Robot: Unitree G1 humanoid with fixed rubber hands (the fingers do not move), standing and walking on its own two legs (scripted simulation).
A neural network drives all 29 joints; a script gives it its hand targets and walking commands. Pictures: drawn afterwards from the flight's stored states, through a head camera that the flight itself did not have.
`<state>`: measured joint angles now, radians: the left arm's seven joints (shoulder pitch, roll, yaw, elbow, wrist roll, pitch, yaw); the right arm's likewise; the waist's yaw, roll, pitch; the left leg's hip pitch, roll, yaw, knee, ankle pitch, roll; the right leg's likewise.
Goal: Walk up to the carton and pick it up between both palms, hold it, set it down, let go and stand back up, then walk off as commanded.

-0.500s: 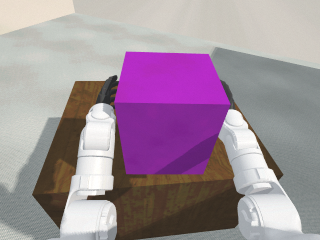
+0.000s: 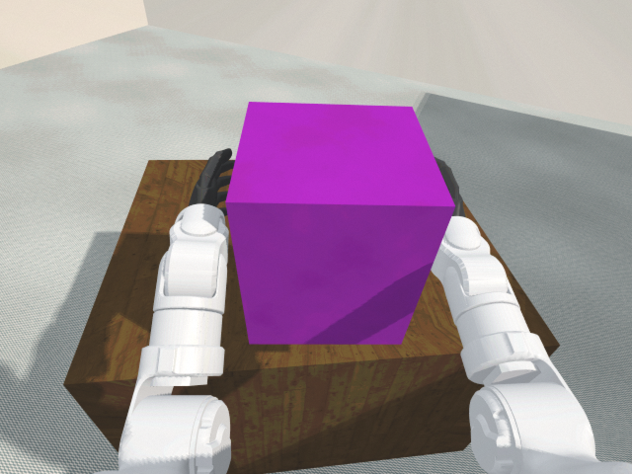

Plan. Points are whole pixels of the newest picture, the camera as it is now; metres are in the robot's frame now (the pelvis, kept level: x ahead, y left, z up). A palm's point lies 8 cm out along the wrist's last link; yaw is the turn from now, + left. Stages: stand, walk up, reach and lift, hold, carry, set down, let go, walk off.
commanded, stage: hold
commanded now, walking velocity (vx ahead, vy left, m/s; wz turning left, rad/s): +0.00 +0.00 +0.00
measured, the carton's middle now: (328, 228) +0.38 +0.00 +0.15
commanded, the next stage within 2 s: set down in 0.46 s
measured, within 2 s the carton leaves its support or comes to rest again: neither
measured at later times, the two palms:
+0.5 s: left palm (207, 210) +0.37 +0.16 +0.18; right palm (446, 218) +0.37 -0.14 +0.18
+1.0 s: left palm (223, 204) +0.40 +0.14 +0.17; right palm (451, 210) +0.40 -0.16 +0.17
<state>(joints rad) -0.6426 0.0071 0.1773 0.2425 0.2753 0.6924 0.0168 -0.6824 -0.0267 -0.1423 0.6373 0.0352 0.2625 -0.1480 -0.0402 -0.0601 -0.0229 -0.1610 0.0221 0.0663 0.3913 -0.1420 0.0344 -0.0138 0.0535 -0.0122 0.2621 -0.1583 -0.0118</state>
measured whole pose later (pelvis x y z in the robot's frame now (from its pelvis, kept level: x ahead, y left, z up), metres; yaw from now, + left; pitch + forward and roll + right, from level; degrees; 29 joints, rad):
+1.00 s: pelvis +0.02 -0.01 +0.00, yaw +0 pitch -3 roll -1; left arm -0.63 0.00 0.21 0.32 0.29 0.48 -0.01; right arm -0.67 -0.03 -0.14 0.65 0.04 0.09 -0.17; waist -0.04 -0.06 -0.01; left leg -0.16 0.02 0.07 0.36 -0.15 0.03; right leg -0.03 0.05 -0.01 0.28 -0.19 -0.03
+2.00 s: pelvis +0.04 -0.02 +0.00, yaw +0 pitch -1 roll +0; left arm -0.63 -0.02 0.26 0.64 0.29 0.18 -0.01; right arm -0.60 -0.01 -0.19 0.84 0.03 -0.14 -0.18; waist -0.01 -0.06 0.03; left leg -0.16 0.01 0.07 0.33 -0.16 0.02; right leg -0.04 0.05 -0.01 0.26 -0.21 -0.04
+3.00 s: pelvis +0.07 -0.03 +0.00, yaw +0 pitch +14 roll +1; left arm -0.70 -0.01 0.33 1.05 0.29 -0.26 0.04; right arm -0.60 0.01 -0.31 1.01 -0.13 -0.39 -0.18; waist -0.01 -0.06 -0.06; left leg -0.41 0.01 0.07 0.33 -0.17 0.00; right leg -0.33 0.05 -0.01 0.35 -0.25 -0.04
